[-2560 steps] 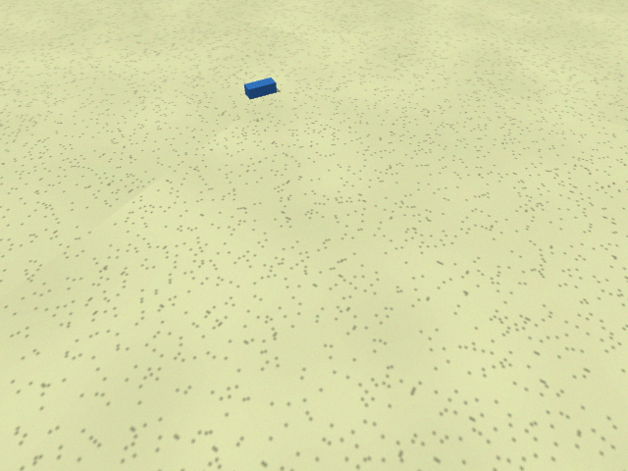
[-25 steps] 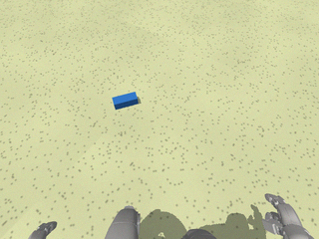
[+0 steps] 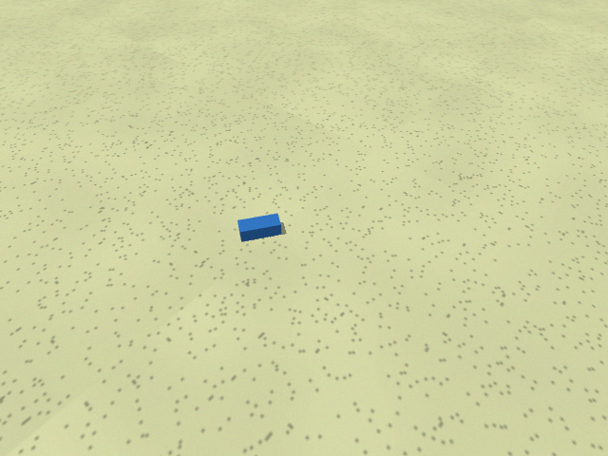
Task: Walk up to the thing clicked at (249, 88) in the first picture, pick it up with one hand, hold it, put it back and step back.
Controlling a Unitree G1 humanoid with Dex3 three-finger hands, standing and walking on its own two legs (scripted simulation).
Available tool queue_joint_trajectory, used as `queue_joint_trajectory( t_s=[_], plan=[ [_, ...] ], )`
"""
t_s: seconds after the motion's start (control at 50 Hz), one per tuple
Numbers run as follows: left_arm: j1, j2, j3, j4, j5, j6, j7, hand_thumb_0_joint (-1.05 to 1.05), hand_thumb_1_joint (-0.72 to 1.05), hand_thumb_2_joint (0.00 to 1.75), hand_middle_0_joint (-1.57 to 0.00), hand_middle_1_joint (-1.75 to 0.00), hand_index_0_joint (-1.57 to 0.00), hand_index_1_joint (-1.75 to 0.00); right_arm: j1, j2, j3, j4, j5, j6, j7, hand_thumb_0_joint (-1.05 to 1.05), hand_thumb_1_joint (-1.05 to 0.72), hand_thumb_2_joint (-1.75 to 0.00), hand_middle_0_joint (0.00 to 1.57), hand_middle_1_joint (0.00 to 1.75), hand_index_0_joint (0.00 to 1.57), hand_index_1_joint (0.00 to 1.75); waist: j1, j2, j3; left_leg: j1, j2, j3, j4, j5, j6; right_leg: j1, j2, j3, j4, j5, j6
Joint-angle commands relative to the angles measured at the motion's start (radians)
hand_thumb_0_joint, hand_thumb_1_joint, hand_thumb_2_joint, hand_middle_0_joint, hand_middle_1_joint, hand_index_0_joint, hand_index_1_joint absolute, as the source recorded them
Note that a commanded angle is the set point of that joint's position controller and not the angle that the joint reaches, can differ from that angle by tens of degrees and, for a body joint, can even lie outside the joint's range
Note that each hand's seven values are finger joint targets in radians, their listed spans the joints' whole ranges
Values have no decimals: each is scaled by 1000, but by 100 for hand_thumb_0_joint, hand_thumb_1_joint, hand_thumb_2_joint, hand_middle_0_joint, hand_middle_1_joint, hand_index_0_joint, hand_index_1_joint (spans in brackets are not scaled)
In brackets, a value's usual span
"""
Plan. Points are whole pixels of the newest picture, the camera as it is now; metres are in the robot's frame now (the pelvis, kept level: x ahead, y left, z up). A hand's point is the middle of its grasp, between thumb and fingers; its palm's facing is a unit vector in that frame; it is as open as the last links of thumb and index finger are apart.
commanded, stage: step back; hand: left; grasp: from above
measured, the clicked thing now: (259, 227) +1.14 +0.21 -0.73
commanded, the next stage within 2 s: stand in 0.72 s
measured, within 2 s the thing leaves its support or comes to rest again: neither
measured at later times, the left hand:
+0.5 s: hand out of the picture +0.08 +0.30 -0.16, palm faces +0.06 -0.92 -0.39, open 7.4 cm
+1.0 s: hand out of the picture +0.14 +0.28 -0.14, palm faces -0.01 -0.94 -0.35, open 7.4 cm
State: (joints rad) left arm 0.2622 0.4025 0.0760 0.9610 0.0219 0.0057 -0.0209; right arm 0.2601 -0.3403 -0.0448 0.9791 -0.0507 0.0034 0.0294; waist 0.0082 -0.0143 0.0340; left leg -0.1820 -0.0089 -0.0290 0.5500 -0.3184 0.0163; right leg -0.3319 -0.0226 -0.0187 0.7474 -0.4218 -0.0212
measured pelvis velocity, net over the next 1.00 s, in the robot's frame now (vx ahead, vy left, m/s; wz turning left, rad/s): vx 0.05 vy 0.02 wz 0.01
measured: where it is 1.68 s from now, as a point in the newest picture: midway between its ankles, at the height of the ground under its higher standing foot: outside the picture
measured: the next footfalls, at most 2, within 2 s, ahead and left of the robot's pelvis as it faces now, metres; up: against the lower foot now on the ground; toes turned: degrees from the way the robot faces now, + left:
left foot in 0.42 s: +0.12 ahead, +0.16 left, +0.00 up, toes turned +3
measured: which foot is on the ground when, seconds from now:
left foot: down 0.00-0.08, up 0.10-0.40, down 0.42-1.00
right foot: down 0.00-1.00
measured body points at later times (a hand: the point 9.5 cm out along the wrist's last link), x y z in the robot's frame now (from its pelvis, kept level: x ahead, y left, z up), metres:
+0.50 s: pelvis +0.04 +0.03 -0.01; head +0.06 +0.03 +0.44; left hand +0.08 +0.35 -0.13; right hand +0.13 -0.28 -0.13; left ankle +0.08 +0.16 -0.73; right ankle +0.03 -0.11 -0.72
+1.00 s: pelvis +0.05 +0.02 +0.01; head +0.06 +0.02 +0.46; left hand +0.14 +0.33 -0.12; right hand +0.17 -0.27 -0.11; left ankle +0.08 +0.16 -0.73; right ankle +0.03 -0.11 -0.73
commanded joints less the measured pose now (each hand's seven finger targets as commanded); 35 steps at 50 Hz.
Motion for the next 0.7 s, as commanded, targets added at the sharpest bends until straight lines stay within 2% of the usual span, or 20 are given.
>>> queue_joint_trajectory(
  t_s=[0.0, 0.02, 0.04, 0.06, 0.08, 0.1, 0.12, 0.18, 0.22, 0.3, 0.38, 0.4, 0.42, 0.44, 0.46, 0.5, 0.56, 0.6, 0.64, 0.68],
  plan=[
    [-2, 161, 53, -36, 1, -48, 10, 0, 90, 90, -20, -30, -20, -30, -140, -280, -67, -95, 9, -20, -10, 0, -90, -90, 20, 30, 20, 30, 35, 193, 53, -214, 158, -185, -224, -386, 109, 159, 53, -72, -191, 71, -3],
    [44, 159, 53, -19, 6, -52, 18, 0, 90, 90, -20, -30, -20, -30, -137, -257, -63, -97, 12, -7, -10, 0, -90, -90, 20, 30, 20, 30, 55, 164, 38, -256, 147, -156, -134, -378, 96, 245, 55, -52, -262, 63, -10],
    [73, 183, 61, -8, 15, -61, 27, 0, 90, 90, -20, -30, -20, -30, -110, -214, -51, -99, 16, 2, -14, 0, -90, -90, 20, 30, 20, 30, 61, 77, 20, -319, 103, -110, 5, -351, 74, 330, 25, 37, -336, 17, -16],
    [116, 251, 80, -5, 32, -71, 36, 0, 90, 90, -20, -30, -20, -30, -120, -158, -34, -129, 22, 1, -16, 0, -90, -90, 20, 30, 20, 30, 83, -119, 32, -483, -25, -40, 266, -299, 25, 370, -172, 397, -490, -229, -79],
    [87, 318, 93, -24, 31, -74, 38, 0, 90, 90, -20, -30, -20, -30, -137, -190, -45, -129, 13, 2, -27, 0, -90, -90, 20, 30, 20, 30, 88, -109, 63, -501, -43, -86, 406, -270, 15, 242, -356, 631, -609, -454, -143],
    [2, 341, 95, -55, 29, -75, 37, 0, 90, 90, -20, -30, -20, -30, -113, -249, -65, -114, 11, -3, -31, 0, -90, -90, 20, 30, 20, 30, 57, -52, 130, -447, 10, -150, 436, -242, 11, 91, -419, 690, -622, -520, -216],
    [-38, 314, 91, -66, 22, -80, 39, 0, 90, 90, -20, -30, -20, -30, -85, -270, -69, -100, 16, -10, -26, 0, -90, -90, 20, 30, 20, 30, 31, -21, 156, -435, 46, -158, 451, -194, 10, 71, -403, 632, -603, -456, -235],
    [-54, 239, 66, -60, 12, -97, 39, 0, 90, 90, -20, -30, -20, -30, -32, -225, -66, -65, 17, -16, -14, 0, -90, -90, 20, 30, 20, 30, 1, -15, 80, -349, 44, -143, 393, -72, -6, 110, -246, 318, -527, -139, -144],
    [-42, 241, 62, -59, 15, -99, 38, 0, 90, 90, -20, -30, -20, -30, -27, -212, -61, -68, 15, -12, -10, 0, -90, -90, 20, 30, 20, 30, 10, -57, 42, -286, 51, -96, 338, -65, -21, 94, -238, 254, -489, -2, -151],
    [-99, 233, 48, -75, 11, -82, 35, 0, 90, 90, -20, -30, -20, -30, -64, -198, -57, -64, 17, -10, -8, 0, -90, -90, 20, 30, 20, 30, 12, -132, 41, -157, 46, 11, 150, -50, -28, 20, -210, 140, -422, 130, -134],
    [-70, 205, 33, -62, -7, -53, 34, 0, 90, 90, -20, -30, -20, -30, -41, -190, -53, -39, 19, -30, -30, 0, -90, -90, 20, 30, 20, 30, -5, -104, -36, -18, -3, 92, -80, 163, -2, 83, -162, 61, -164, 539, -87],
    [-47, 175, 19, -63, -10, -47, 33, 0, 90, 90, -20, -30, -20, -30, -38, -214, -58, -33, 16, -35, -37, 0, -90, -90, 20, 30, 20, 30, -6, -58, -68, 40, 43, 28, -83, 237, 20, 53, -148, 61, -109, 544, -59],
    [-35, 143, 10, -72, -19, -43, 34, 0, 90, 90, -20, -30, -20, -30, -34, -255, -62, -38, 13, -44, -45, 0, -90, -90, 20, 30, 20, 30, -1, 62, -115, 62, 182, -146, -123, 337, 60, 38, -84, 29, -12, 446, -24],
    [-31, 117, -1, -63, -34, -33, 35, 0, 90, 90, -20, -30, -20, -30, -100, -298, -62, -56, 17, -47, -45, 0, -90, -90, 20, 30, 20, 30, 23, 143, -118, 17, 301, -317, -166, 294, 153, 6, 16, -11, 25, 153, 11],
    [-41, 158, 13, -35, -30, -23, 41, 0, 90, 90, -20, -30, -20, -30, -136, -337, -65, -58, 27, -43, -41, 0, -90, -90, 20, 30, 20, 30, 11, 177, -102, -77, 351, -337, -173, 220, 227, 74, -1, 14, 26, -96, 3],
    [-60, 161, 7, -17, -25, -24, 36, 0, 90, 90, -20, -30, -20, -30, -173, -297, -52, -46, 22, -32, -40, 0, -90, -90, 20, 30, 20, 30, 22, 149, -58, -117, 280, -222, -181, 115, 174, 98, -9, 26, -72, -92, -9],
    [-5, 169, 12, 26, -18, -37, 41, 0, 90, 90, -20, -30, -20, -30, -229, -267, -43, -43, 31, -26, -42, 0, -90, -90, 20, 30, 20, 30, 46, 170, -54, -121, 208, -117, -82, 247, 78, 176, -25, 16, -237, 208, -6],
    [-46, 190, 18, 27, -12, -44, 46, 0, 90, 90, -20, -30, -20, -30, -215, -225, -28, -33, 38, -28, -43, 0, -90, -90, 20, 30, 20, 30, 25, 108, -118, -126, 166, -64, -25, 334, 44, 248, -68, 88, -241, 378, -22],
    [-121, 207, 10, 14, -10, -45, 41, 0, 90, 90, -20, -30, -20, -30, -200, -206, -26, -12, 40, -25, -42, 0, -90, -90, 20, 30, 20, 30, -10, 46, -101, -48, 144, -50, -78, 191, 29, 142, -103, 136, -256, 326, -32],
    [-145, 182, 2, 18, -14, -43, 40, 0, 90, 90, -20, -30, -20, -30, -245, -230, -30, 1, 35, -31, -42, 0, -90, -90, 20, 30, 20, 30, 2, 74, -74, -51, 170, -72, -109, 243, 35, 151, -72, 84, -247, 348, -16]
  ],
)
